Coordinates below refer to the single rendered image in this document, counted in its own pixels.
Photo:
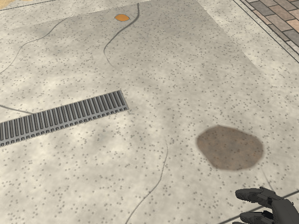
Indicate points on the right robot hand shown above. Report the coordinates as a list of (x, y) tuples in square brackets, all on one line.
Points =
[(283, 211)]

